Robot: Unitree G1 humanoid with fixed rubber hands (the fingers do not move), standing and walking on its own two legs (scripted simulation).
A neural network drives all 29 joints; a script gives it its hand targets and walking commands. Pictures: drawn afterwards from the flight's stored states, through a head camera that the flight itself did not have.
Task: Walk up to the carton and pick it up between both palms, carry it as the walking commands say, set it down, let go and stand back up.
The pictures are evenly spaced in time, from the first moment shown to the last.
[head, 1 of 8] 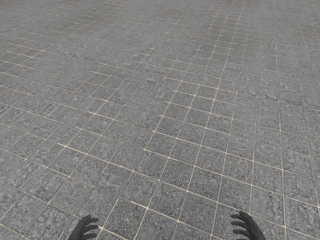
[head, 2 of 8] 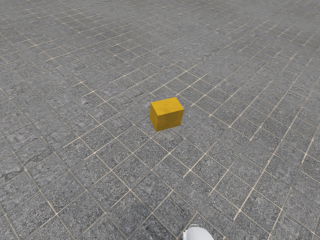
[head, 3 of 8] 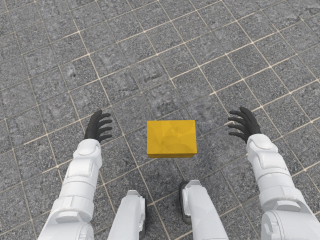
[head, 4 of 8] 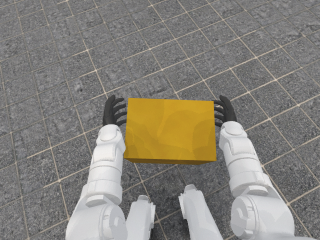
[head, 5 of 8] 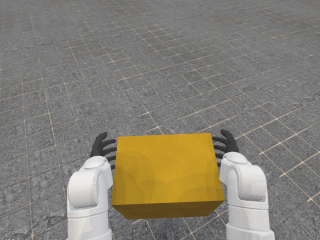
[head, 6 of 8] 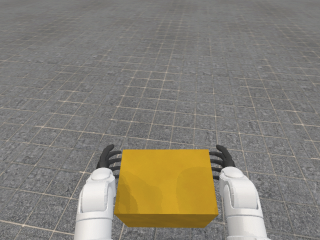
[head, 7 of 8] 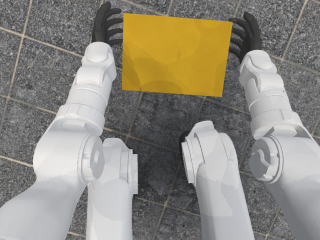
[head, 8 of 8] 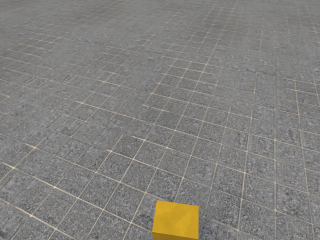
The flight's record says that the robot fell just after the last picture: no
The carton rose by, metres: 0.68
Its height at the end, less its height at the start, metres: +0.00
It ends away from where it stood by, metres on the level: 1.59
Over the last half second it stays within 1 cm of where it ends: yes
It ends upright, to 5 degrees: yes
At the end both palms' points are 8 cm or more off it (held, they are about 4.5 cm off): yes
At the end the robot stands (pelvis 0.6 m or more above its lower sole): yes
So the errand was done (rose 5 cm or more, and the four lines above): yes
